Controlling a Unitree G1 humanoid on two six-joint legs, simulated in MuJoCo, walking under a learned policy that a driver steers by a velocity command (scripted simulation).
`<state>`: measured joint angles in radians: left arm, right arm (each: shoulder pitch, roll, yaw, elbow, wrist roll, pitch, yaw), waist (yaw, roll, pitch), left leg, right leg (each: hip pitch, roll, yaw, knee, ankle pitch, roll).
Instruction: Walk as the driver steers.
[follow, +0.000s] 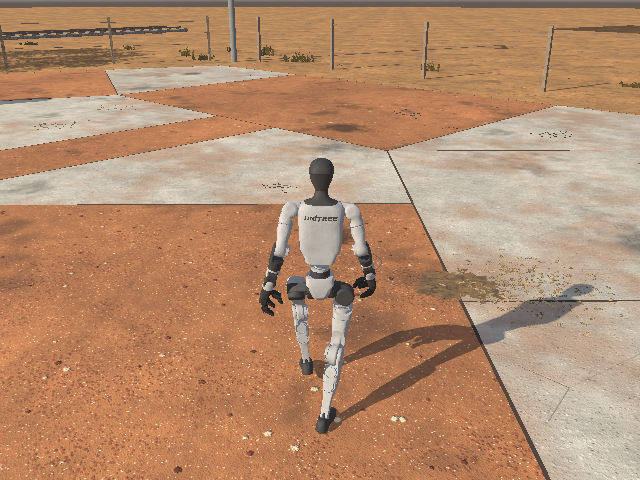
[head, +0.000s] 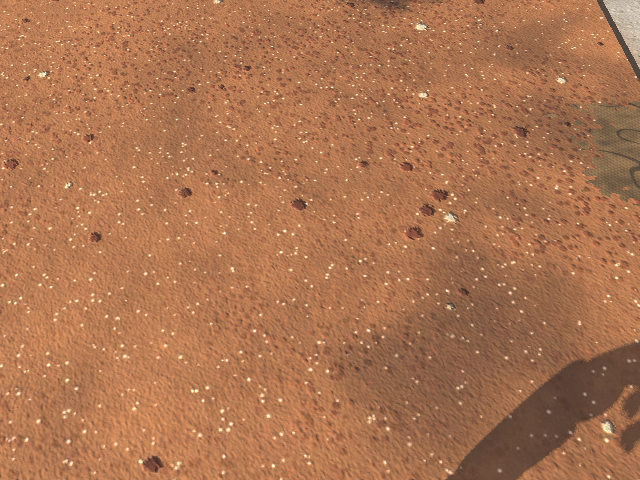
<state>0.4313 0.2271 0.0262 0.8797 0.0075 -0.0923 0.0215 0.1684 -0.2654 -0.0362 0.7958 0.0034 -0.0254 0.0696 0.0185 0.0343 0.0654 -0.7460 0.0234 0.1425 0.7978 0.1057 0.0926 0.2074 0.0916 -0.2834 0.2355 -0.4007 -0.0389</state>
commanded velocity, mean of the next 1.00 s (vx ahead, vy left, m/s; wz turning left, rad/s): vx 0.14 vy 0.00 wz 0.48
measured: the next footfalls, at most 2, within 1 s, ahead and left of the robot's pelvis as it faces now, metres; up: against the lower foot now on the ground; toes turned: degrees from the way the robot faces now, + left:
left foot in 0.06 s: +0.27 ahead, +0.02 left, +0.00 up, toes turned +5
right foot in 0.48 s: +0.48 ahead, -0.10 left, +0.00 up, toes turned +41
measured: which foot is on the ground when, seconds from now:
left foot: up 0.00-0.04, down 0.06-0.46, up 0.48-0.82, down 0.84-1.00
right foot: down 0.00-0.06, up 0.08-0.46, down 0.48-0.84, up 0.86-1.00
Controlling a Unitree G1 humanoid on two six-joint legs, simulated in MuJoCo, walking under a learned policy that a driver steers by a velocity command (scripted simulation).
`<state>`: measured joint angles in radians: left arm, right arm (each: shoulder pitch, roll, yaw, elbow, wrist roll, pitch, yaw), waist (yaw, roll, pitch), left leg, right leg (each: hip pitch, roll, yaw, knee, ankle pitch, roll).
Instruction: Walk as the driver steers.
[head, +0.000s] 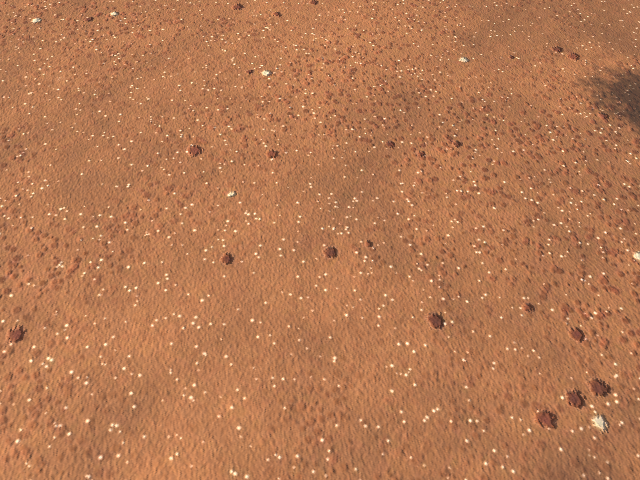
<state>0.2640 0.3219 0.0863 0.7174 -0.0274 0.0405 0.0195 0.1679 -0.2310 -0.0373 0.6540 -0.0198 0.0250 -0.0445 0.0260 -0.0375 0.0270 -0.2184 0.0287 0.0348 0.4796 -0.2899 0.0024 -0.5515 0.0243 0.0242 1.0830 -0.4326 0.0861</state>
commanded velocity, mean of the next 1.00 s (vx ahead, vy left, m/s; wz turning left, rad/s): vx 0.33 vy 0.00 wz -0.46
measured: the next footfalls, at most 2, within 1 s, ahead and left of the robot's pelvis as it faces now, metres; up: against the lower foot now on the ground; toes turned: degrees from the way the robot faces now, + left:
right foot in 0.20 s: +0.04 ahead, -0.15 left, +0.00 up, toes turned -14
left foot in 0.66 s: +0.15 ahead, +0.03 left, +0.00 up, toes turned -40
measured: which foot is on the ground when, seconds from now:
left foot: down 0.00-0.20, up 0.22-0.64, down 0.66-1.00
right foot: up 0.00-0.18, down 0.20-0.64, up 0.66-0.98, down 1.00-1.00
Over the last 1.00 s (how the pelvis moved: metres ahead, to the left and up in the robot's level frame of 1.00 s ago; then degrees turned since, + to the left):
0.32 -0.06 0.02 29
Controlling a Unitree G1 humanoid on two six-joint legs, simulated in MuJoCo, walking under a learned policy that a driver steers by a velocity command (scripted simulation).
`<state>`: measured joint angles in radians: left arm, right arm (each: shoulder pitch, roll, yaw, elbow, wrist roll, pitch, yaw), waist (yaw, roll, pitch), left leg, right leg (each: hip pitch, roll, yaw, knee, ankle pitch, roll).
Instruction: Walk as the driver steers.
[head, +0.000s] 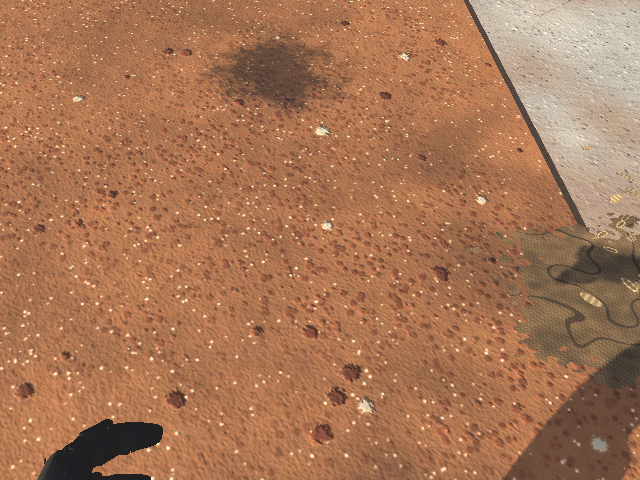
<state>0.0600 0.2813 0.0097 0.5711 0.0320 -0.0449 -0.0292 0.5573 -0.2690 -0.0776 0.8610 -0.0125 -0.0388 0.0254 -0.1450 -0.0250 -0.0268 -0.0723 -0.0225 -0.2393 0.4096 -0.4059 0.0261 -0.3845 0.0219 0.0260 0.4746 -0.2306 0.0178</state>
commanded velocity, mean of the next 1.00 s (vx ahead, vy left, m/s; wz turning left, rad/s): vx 0.97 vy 0.00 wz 0.68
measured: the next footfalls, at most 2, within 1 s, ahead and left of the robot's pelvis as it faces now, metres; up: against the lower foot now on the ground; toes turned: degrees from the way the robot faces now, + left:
left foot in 0.44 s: +0.47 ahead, +0.15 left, +0.00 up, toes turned +27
right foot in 0.86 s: +0.92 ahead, +0.29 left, +0.00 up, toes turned +43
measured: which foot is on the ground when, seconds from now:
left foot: down 0.00-0.00, up 0.02-0.42, down 0.44-0.88, up 0.90-1.00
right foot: down 0.00-0.44, up 0.46-0.84, down 0.86-1.00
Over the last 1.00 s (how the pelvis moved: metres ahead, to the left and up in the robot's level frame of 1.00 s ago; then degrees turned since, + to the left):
0.16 -0.13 0.00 -27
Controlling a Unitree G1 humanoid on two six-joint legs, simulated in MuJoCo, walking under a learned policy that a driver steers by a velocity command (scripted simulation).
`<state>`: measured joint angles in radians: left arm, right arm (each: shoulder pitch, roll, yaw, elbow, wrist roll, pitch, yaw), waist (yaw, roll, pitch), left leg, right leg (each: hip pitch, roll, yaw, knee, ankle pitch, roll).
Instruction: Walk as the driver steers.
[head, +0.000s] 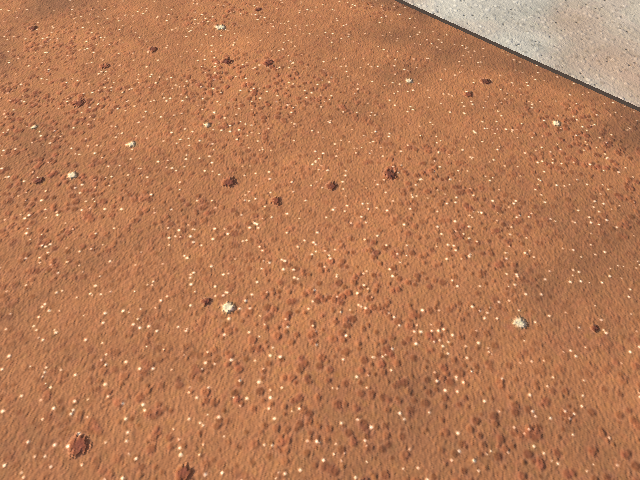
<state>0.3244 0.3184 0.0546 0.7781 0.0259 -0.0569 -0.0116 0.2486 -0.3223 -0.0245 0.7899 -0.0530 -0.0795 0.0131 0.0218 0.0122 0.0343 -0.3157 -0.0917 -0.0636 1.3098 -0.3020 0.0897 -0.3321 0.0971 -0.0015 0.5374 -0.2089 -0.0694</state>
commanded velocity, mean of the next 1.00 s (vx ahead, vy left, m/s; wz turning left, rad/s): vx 0.69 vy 0.00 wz -0.84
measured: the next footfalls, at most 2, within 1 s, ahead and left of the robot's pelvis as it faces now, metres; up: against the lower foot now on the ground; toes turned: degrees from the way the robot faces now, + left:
left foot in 0.28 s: +0.47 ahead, +0.12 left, +0.00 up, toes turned -14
right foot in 0.68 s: +0.77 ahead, -0.21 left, +0.00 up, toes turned -33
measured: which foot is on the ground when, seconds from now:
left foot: up 0.00-0.26, down 0.28-0.66, up 0.68-1.00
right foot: down 0.00-0.26, up 0.28-0.66, down 0.68-1.00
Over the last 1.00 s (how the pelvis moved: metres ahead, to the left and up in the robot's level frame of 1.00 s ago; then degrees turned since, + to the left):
0.80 0.31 -0.01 40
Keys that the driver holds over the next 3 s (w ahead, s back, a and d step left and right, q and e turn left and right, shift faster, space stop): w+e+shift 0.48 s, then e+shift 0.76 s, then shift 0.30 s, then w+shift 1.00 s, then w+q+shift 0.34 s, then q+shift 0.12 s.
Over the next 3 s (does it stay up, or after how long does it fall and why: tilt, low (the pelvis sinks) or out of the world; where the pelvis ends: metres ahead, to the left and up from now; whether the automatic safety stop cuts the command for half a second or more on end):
stays up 1.13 -1.06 -0.01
